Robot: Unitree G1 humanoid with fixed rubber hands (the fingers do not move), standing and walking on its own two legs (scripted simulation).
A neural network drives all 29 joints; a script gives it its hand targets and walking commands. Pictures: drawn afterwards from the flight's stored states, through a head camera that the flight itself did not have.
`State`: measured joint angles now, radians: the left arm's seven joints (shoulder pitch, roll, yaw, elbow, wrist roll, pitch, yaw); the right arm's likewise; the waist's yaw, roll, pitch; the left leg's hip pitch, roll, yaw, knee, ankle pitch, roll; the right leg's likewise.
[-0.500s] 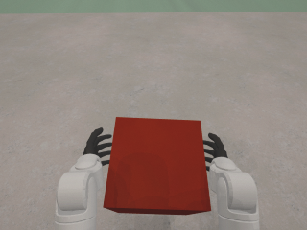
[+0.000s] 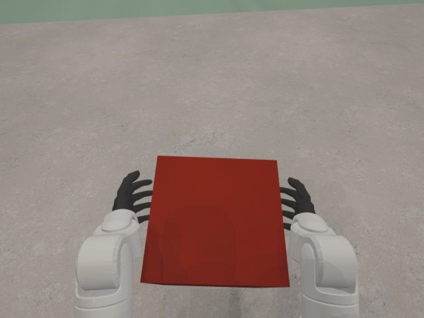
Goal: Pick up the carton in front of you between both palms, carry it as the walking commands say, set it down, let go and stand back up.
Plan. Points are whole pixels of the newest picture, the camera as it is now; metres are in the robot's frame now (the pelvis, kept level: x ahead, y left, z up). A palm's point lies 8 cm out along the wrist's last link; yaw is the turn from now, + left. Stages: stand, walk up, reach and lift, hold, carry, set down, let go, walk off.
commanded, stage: carry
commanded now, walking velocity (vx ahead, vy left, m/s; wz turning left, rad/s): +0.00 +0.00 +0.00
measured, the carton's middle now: (213, 230) +0.31 +0.00 +0.01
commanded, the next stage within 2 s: none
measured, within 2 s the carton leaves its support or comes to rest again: neither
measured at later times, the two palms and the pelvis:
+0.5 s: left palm (112, 201) +0.33 +0.18 +0.09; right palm (270, 198) +0.33 -0.11 +0.08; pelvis +0.06 +0.02 +0.01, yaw +2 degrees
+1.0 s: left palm (106, 239) +0.29 +0.20 +0.03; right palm (262, 234) +0.30 -0.09 +0.02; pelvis +0.01 +0.03 +0.00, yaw +3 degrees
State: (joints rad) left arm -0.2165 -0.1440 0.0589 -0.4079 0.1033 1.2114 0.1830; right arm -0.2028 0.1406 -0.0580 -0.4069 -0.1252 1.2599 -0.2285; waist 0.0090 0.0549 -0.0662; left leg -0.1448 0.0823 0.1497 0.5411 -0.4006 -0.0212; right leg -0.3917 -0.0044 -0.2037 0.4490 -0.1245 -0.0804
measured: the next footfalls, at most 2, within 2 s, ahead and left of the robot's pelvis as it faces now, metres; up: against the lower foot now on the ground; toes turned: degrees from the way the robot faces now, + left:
none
